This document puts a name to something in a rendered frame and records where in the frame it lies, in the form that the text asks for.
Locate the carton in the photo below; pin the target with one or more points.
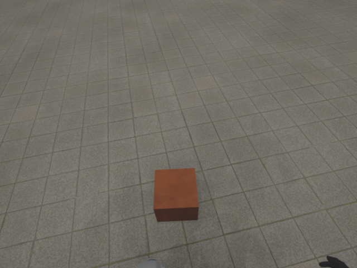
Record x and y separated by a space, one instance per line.
175 195

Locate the robot right hand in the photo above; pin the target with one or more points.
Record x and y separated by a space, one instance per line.
333 263

